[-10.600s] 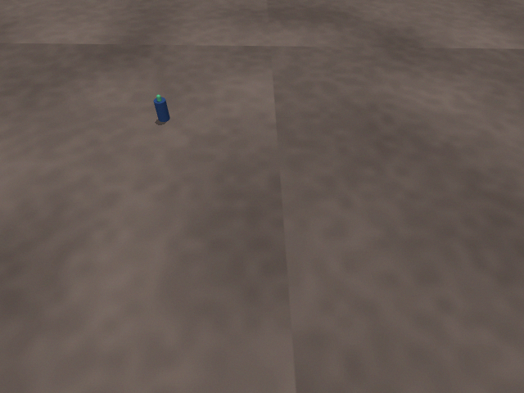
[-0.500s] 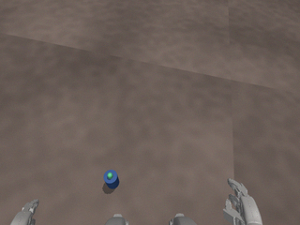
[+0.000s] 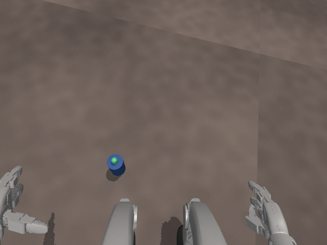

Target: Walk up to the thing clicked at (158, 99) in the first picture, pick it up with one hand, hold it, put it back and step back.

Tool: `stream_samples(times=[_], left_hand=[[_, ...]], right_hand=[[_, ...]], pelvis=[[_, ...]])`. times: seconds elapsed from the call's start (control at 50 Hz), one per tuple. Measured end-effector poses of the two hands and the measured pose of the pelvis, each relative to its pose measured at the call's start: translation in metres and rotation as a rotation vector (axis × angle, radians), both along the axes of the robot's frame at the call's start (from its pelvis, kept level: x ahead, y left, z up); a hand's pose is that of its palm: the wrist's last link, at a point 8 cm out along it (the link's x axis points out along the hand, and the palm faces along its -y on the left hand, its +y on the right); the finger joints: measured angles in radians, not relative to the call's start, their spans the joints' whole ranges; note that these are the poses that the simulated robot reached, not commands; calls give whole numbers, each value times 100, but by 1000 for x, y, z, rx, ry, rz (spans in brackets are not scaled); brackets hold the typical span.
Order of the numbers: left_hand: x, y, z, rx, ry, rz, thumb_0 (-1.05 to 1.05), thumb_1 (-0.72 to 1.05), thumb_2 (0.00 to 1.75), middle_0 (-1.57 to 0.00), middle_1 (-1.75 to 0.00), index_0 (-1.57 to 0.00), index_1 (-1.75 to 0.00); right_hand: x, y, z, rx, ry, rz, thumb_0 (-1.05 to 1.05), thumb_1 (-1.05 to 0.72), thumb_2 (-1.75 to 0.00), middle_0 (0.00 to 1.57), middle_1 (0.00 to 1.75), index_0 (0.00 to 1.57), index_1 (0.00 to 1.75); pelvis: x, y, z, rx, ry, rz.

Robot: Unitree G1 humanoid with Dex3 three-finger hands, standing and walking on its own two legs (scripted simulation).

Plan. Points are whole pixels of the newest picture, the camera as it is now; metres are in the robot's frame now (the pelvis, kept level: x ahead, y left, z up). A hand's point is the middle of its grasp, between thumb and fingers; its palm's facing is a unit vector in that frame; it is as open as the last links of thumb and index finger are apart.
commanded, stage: go down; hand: left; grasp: from the side
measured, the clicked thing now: (116, 164) +0.44 +0.19 -0.53
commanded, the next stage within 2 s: approach in 1.66 s
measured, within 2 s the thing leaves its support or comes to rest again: neither
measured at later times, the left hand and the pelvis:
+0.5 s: hand (40, 175) +0.31 +0.35 -0.18, palm faces +0.08 -0.98 -0.16, open 17.3 cm; pelvis -0.05 +0.00 -0.14, yaw -2 degrees
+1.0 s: hand (43, 167) +0.34 +0.36 -0.22, palm faces +0.06 -0.99 -0.10, open 17.5 cm; pelvis -0.06 +0.00 -0.20, yaw -4 degrees
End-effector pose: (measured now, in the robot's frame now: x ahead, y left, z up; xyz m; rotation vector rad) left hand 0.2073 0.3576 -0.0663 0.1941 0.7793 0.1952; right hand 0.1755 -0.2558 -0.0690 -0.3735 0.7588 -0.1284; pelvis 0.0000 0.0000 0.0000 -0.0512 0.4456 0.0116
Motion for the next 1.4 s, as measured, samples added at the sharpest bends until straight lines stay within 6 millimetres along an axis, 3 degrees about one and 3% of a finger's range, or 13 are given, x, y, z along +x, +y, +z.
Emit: stream_samples(times=[0.16, 0.3, 0.44, 0.6, 0.82, 0.98, 1.4], left_hand=[[49, 8, -42, -27, -194, -91, 0, -52, 7, -7, -8, -6, -8], [50, 25, -66, -27, -244, -67, -1, -53, 9, -6, -9, -6, -10], [65, 38, -84, -33, -368, -84, -1, -52, 9, -6, -10, -5, -10], [90, 41, -105, -69, -426, -124, -1, -53, 7, -6, -9, -5, -9], [96, 59, -124, -72, -483, -111, -1, -55, 5, -6, -8, -5, -8], [109, 56, -138, -96, -536, -139, -1, -56, 5, -6, -7, -5, -7], [122, 67, -153, -105, -587, -143, -1, -56, 6, -6, -8, -5, -8]], right_hand=[[-23, -13, -74, -24, 110, -7, 1, -90, -90, 20, 30, 20, 30], [-53, -13, -124, -1, 221, -14, 1, -89, -90, 20, 30, 20, 30], [-70, -16, -157, -29, 262, 11, 1, -89, -90, 20, 30, 20, 30], [-83, -23, -176, -63, 259, 1, 1, -90, -90, 20, 30, 20, 30], [-101, -25, -203, -85, 324, 8, 1, -91, -90, 20, 30, 20, 30], [-104, -24, -224, -94, 328, 23, 1, -92, -90, 20, 30, 20, 30], [-121, -24, -245, -111, 372, 24, 1, -91, -90, 20, 30, 20, 30]], pelvis=[[-16, -1, -59, -10, 82, -12], [-28, -3, -91, -9, 118, -22], [-42, -5, -124, -18, 131, -21], [-52, -3, -153, -33, 133, -33], [-55, 0, -181, -42, 138, -34], [-60, 1, -202, -50, 125, -35], [-64, 4, -229, -61, 118, -41]])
